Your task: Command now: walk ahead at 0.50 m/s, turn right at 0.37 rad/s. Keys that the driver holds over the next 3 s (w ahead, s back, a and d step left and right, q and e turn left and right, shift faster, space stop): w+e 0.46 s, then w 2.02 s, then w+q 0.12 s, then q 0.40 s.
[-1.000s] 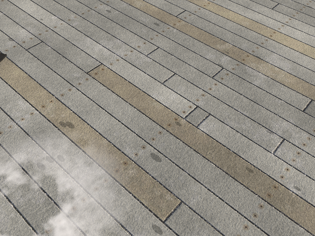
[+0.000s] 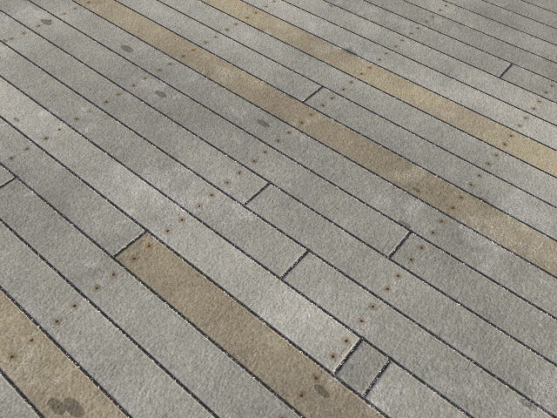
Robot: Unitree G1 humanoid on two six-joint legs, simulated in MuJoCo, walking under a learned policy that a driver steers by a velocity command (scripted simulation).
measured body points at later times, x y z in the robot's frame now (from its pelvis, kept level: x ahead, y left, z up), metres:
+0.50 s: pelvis +0.27 -0.08 -0.01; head +0.30 -0.10 +0.44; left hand +0.47 +0.16 -0.11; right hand +0.30 -0.38 -0.13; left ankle +0.20 +0.10 -0.64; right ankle +0.31 -0.15 -0.74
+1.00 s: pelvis +0.57 -0.11 -0.01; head +0.60 -0.12 +0.44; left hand +0.70 +0.14 -0.14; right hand +0.62 -0.42 -0.11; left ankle +0.67 -0.05 -0.74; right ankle +0.39 -0.18 -0.65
